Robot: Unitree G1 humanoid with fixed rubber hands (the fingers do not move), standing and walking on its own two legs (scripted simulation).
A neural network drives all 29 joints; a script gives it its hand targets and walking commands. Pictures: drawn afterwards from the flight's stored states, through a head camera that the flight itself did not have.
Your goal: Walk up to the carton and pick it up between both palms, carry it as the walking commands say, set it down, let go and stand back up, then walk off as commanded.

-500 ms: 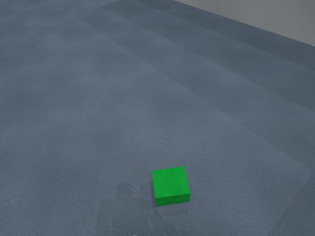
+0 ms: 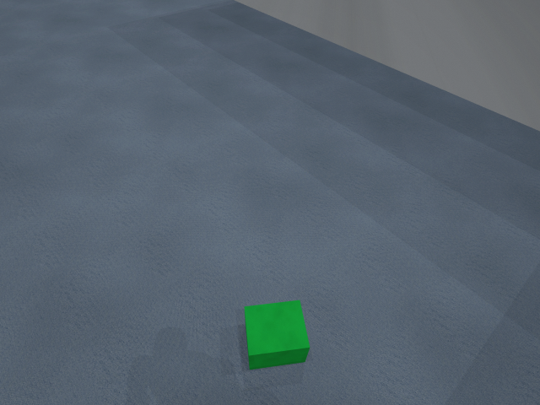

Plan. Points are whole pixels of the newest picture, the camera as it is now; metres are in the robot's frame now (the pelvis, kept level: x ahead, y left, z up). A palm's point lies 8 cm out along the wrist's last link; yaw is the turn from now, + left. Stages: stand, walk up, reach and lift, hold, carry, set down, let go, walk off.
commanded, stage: walk up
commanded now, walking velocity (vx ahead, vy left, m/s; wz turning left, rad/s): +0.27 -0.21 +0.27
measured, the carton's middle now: (274, 334) +0.50 -0.03 -0.71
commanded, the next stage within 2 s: stand in 1.66 s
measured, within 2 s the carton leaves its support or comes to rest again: neither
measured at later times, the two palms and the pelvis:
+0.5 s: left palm out of the picture +0.02 +0.09 -0.11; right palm out of the picture +0.14 -0.37 -0.15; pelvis +0.09 -0.13 +0.01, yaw +5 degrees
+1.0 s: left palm out of the picture +0.05 +0.13 -0.16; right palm (433, 352) +0.26 -0.28 -0.14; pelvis +0.13 -0.07 -0.01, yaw +5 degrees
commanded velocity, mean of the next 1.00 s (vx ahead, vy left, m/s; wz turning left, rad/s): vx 0.11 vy -0.03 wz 0.07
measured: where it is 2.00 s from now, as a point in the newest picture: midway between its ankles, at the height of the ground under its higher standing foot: outside the picture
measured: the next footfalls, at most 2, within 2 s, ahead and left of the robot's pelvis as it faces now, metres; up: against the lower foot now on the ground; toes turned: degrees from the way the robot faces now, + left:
right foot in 0.30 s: +0.12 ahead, -0.21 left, +0.00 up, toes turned +0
left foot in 0.92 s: +0.16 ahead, +0.03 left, +0.00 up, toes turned +3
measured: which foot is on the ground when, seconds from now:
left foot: down 0.00-0.30, up 0.32-0.90, down 0.92-1.00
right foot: up 0.00-0.28, down 0.30-0.94, up 0.96-1.00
